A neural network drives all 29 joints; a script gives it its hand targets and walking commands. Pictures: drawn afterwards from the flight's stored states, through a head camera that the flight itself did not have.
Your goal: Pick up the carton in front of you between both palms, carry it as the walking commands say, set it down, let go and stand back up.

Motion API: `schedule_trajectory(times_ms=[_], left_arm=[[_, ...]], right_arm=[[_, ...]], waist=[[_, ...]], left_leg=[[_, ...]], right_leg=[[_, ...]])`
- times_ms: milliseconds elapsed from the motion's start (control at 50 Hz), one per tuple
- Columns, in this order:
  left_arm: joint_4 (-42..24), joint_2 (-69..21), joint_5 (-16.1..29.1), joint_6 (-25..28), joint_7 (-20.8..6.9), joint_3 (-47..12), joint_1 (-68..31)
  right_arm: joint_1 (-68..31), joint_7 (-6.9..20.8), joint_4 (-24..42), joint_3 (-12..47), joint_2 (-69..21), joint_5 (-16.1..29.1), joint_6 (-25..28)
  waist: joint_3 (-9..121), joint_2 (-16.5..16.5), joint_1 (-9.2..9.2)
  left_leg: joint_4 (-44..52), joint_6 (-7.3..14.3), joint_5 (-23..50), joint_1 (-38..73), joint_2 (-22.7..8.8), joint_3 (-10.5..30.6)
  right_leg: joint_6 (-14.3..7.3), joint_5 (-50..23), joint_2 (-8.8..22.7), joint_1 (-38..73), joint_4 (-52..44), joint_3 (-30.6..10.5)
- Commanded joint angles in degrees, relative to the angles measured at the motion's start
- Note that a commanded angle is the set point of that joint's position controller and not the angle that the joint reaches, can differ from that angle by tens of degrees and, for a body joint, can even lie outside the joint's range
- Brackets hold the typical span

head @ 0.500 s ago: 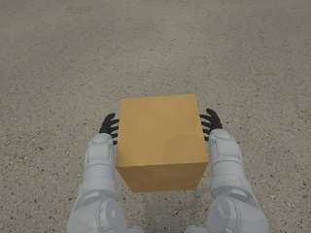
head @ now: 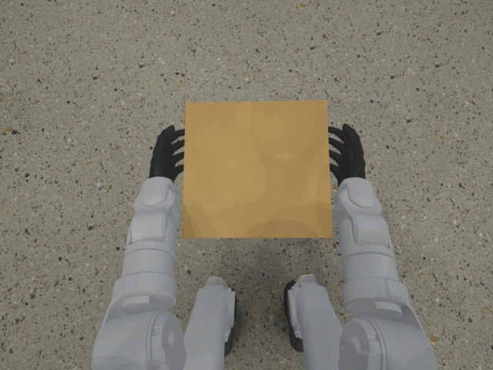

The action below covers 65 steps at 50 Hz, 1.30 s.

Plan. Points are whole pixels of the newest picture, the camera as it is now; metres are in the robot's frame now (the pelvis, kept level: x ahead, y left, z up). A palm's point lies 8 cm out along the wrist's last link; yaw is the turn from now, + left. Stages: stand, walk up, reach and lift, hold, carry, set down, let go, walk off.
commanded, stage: set down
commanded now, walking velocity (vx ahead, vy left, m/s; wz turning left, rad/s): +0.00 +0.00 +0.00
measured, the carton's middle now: (256, 180) +0.43 +0.01 -0.15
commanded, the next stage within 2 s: none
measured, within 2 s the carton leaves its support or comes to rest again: rests again in 1.64 s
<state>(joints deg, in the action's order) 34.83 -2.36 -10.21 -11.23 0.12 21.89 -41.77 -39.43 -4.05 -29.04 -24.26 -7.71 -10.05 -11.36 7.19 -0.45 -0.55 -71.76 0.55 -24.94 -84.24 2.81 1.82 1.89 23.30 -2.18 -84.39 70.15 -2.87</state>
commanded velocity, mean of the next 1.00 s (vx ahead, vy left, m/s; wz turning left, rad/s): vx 0.00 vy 0.00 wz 0.00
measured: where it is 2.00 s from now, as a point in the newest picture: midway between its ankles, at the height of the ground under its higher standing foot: (261, 330)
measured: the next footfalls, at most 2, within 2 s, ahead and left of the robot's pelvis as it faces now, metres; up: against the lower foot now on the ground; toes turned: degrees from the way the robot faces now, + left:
none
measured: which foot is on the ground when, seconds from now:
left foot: down 0.00-1.00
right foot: down 0.00-1.00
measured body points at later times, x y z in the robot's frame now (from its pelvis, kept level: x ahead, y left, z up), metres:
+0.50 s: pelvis -0.04 +0.00 -0.14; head +0.27 +0.00 +0.18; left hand +0.48 +0.15 -0.25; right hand +0.46 -0.15 -0.25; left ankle +0.05 +0.11 -0.60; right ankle +0.07 -0.13 -0.60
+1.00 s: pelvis -0.04 +0.00 -0.23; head +0.33 +0.02 +0.02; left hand +0.52 +0.15 -0.41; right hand +0.49 -0.15 -0.40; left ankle +0.05 +0.11 -0.60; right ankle +0.07 -0.13 -0.60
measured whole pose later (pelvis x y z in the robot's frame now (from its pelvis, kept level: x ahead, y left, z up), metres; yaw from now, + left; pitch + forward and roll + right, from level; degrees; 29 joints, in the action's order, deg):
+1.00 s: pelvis -0.04 +0.00 -0.23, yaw -2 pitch +46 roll -4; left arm 51.0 14.8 -6.2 -16.5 2.8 13.1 -80.8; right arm -74.6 -9.0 -40.5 -27.7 2.9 -4.8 -15.3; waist -10.6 1.1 1.6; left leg -118.3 0.4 -32.7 -131.5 4.0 1.6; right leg 4.2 31.1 -4.0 -130.7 115.5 -1.6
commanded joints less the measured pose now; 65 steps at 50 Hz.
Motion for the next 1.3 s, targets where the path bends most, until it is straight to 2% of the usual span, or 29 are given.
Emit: schedule_trajectory(times_ms=[0,20,60,100,120,140,180,240,300,360,380,400,520,540,560,600,640,700,740,860,880,960,980,1000,1100,1120,1160,1200,1280], left_arm=[[3.4,-49.8,0.4,-1.7,-12.1,-25.6,-28.7],[7.1,-53.0,0.2,-2.8,-12.1,-25.8,-29.3],[7.3,-52.0,-0.9,-2.4,-11.2,-23.1,-31.4],[6.8,-51.3,0.6,-2.3,-10.4,-25.0,-37.0],[4.9,-51.9,-0.4,-1.9,-9.8,-24.4,-36.7],[5.5,-52.1,1.0,-1.7,-9.6,-25.8,-37.1],[7.2,-49.7,1.2,-2.5,-9.6,-24.7,-37.9],[6.0,-49.5,3.4,-2.3,-8.7,-27.1,-46.2],[5.4,-46.8,3.3,-2.9,-9.3,-25.7,-47.7],[4.8,-46.2,5.6,-4.1,-10.6,-26.5,-52.1],[3.1,-43.8,4.0,-4.4,-10.8,-25.1,-54.5],[4.0,-42.9,5.3,-4.8,-11.1,-26.1,-58.4],[8.2,-48.2,7.9,-5.2,-13.2,-25.4,-61.2],[5.6,-45.2,7.4,-4.7,-13.2,-26.3,-61.5],[9.7,-44.6,7.3,-5.2,-12.9,-27.3,-61.1],[8.7,-43.4,6.9,-4.2,-13.2,-25.0,-62.2],[8.4,-40.5,7.0,-4.2,-13.5,-25.4,-62.4],[12.3,-40.0,6.3,-4.8,-13.6,-25.7,-63.2],[7.9,-41.6,8.2,-4.0,-12.9,-27.7,-68.2],[12.0,-38.4,8.9,-3.0,-12.9,-29.0,-68.5],[8.5,-36.5,10.9,-2.1,-12.8,-29.3,-68.5],[8.4,-33.8,12.8,-1.5,-10.8,-32.8,-74.1],[6.5,-35.8,15.2,-1.1,-10.5,-34.0,-75.8],[10.0,-33.6,12.6,-0.9,-10.4,-31.3,-73.1],[8.2,-31.2,13.5,-0.2,-11.1,-32.7,-76.2],[9.5,-31.3,12.7,-0.5,-11.4,-30.4,-73.7],[11.3,-29.3,12.8,-0.7,-11.1,-30.5,-74.9],[11.0,-32.5,15.6,-0.3,-12.0,-31.1,-74.6],[11.8,-34.9,15.5,0.7,-11.9,-30.3,-73.6]], right_arm=[[-32.5,13.0,-6.2,26.2,-48.1,-0.4,-1.6],[-30.7,13.1,-8.0,23.9,-48.7,-1.5,-2.0],[-33.0,13.8,-8.4,21.4,-45.7,-2.7,-1.8],[-35.0,14.4,-9.3,21.3,-44.5,-1.4,-1.8],[-36.0,14.7,-10.7,20.6,-47.6,-0.8,-1.8],[-36.6,14.8,-9.9,21.1,-47.0,-1.1,-1.8],[-41.1,14.3,-7.7,22.4,-44.8,0.8,-2.3],[-44.8,13.4,-7.4,24.4,-46.6,2.4,-2.4],[-51.9,13.0,-5.3,28.8,-48.6,6.1,-3.7],[-56.0,12.3,-5.2,28.1,-47.2,5.9,-5.3],[-58.6,11.7,-6.7,26.7,-46.8,4.9,-5.9],[-57.4,11.4,-6.1,25.8,-48.0,5.4,-6.1],[-62.2,11.1,-6.1,24.2,-45.6,4.3,-5.4],[-62.0,10.7,-7.7,24.3,-46.8,3.4,-5.9],[-62.2,10.6,-6.3,23.9,-46.3,4.2,-5.3],[-66.1,10.4,-4.6,25.5,-44.8,7.3,-4.6],[-66.1,9.6,-6.9,25.0,-44.9,7.0,-5.1],[-66.4,10.2,-10.1,21.6,-41.0,6.6,-4.8],[-66.5,10.3,-7.5,24.2,-43.2,8.0,-4.4],[-70.1,10.4,-11.2,23.7,-39.8,9.1,-3.4],[-69.3,10.3,-8.6,25.8,-40.1,11.2,-2.9],[-76.1,9.9,-2.2,30.1,-37.6,15.1,-1.4],[-76.3,9.5,-5.0,27.9,-35.0,15.2,-0.9],[-73.0,9.5,-10.7,26.7,-36.8,14.8,-2.0],[-69.2,10.8,-17.3,20.6,-37.4,11.6,-3.1],[-70.8,11.3,-15.8,21.3,-36.1,11.9,-3.0],[-74.2,11.3,-11.0,25.5,-39.0,15.6,-2.4],[-72.1,10.8,-15.4,23.4,-36.1,14.0,-2.4],[-69.0,11.5,-17.8,21.0,-37.9,12.3,-1.8]], waist=[[44.8,0.6,-0.66],[43.2,-2.5,2.30],[42.8,-3.7,0.41],[44.8,-6.4,3.48],[47.0,-6.1,-0.23],[49.3,-4.7,3.89],[51.3,-4.1,0.53],[54.6,-2.7,4.27],[60.3,0.5,-1.82],[60.5,1.0,0.36],[60.1,1.9,-3.09],[61.8,2.0,1.39],[62.9,-1.1,3.74],[59.5,1.0,1.39],[58.3,-1.8,3.50],[59.4,-2.2,-1.13],[56.5,1.5,0.34],[52.9,-4.6,2.98],[60.2,-4.0,0.68],[55.1,-3.8,3.00],[56.7,-0.8,0.30],[61.9,-4.0,1.00],[64.1,-6.4,3.76],[56.7,-4.7,-0.62],[50.0,-2.4,3.26],[48.6,-3.7,-1.07],[52.0,-1.9,-2.09],[47.7,-1.8,1.73],[45.9,-3.2,1.65]], left_leg=[[4.1,-2.7,21.5,21.2,5.4,0.8],[2.9,-2.5,18.9,17.9,5.2,0.4],[2.2,-3.0,17.3,18.0,5.7,0.0],[-1.5,-3.2,17.6,14.6,5.7,0.4],[-2.0,-2.8,19.6,16.6,5.9,0.3],[-3.3,-3.1,25.3,17.4,5.2,0.9],[-5.1,-3.0,19.2,14.7,5.9,-0.8],[-9.0,-2.5,15.3,11.5,5.7,-0.4],[-13.2,-2.2,16.2,10.2,6.3,-2.5],[-14.8,-2.1,11.1,5.2,6.4,-3.6],[-15.8,-2.0,10.4,1.5,6.4,-4.5],[-16.7,-1.7,7.1,3.4,6.8,-4.5],[-21.5,-2.0,7.2,-1.2,6.5,-4.4],[-21.8,-2.0,10.0,-3.2,6.1,-3.7],[-23.9,-2.0,10.2,-3.5,5.6,-3.7],[-26.3,-1.8,9.3,-5.7,6.1,-6.5],[-26.9,-1.4,9.0,-10.1,5.7,-5.7],[-29.6,-1.5,7.6,-8.0,4.2,-4.2],[-31.0,-2.1,12.5,-6.2,5.3,-5.3],[-34.7,-1.7,14.1,-9.9,3.8,-4.4],[-35.9,-1.8,14.6,-9.0,4.3,-5.0],[-38.6,-1.9,20.9,-0.7,3.5,-3.1],[-39.0,-2.2,22.3,1.2,3.7,-2.8],[-38.6,-2.2,20.0,-3.3,3.5,-3.8],[-39.9,-1.7,16.7,-6.5,3.9,-3.7],[-39.5,-1.8,18.6,-7.0,3.7,-3.8],[-41.9,-0.4,19.8,-7.7,3.4,-4.0],[-41.7,-0.5,20.2,-5.2,3.7,-2.0],[-41.7,-1.1,18.7,-10.9,4.3,-3.4]], right_leg=[[-0.1,-13.9,-7.6,13.3,0.0,3.9],[-0.8,-14.8,-6.9,15.1,0.2,2.8],[-0.9,-12.4,-7.3,9.8,3.1,4.3],[-1.6,-13.5,-7.1,7.2,6.1,4.1],[-1.1,-13.7,-7.7,4.3,8.1,4.4],[-0.5,-15.0,-8.3,4.4,7.9,4.4],[0.4,-12.9,-7.3,4.5,10.3,5.2],[0.5,-11.5,-7.8,1.6,14.0,6.4],[1.6,-11.8,-7.2,3.0,16.9,5.4],[1.9,-8.2,-7.2,4.2,18.1,6.7],[2.0,-8.7,-7.0,3.8,19.3,6.2],[1.7,-6.1,-7.7,3.3,19.5,7.3],[0.8,-7.4,-6.9,0.7,25.5,8.6],[0.6,-8.3,-6.8,-2.4,25.8,7.7],[1.0,-9.1,-6.7,-3.6,26.5,7.7],[0.7,-8.5,-7.0,-2.5,27.4,6.2],[1.2,-9.6,-7.1,-0.4,28.3,7.0],[0.4,-7.2,-6.5,-8.0,32.5,7.8],[0.3,-11.9,-6.8,-4.7,33.9,7.1],[1.1,-15.0,-6.8,-6.7,38.4,8.0],[1.0,-13.1,-5.9,-7.0,39.4,8.5],[1.4,-16.0,-5.8,-11.2,43.7,9.2],[0.5,-16.6,-5.9,-10.3,43.1,9.4],[0.6,-14.9,-5.7,-12.6,43.0,8.1],[0.6,-12.8,-6.8,-12.9,44.2,8.9],[0.0,-14.3,-5.8,-14.4,45.5,7.8],[1.2,-15.5,-6.2,-12.1,45.7,7.4],[0.7,-13.9,-5.8,-14.8,45.6,8.4],[0.3,-15.4,-5.8,-15.2,47.2,8.5]])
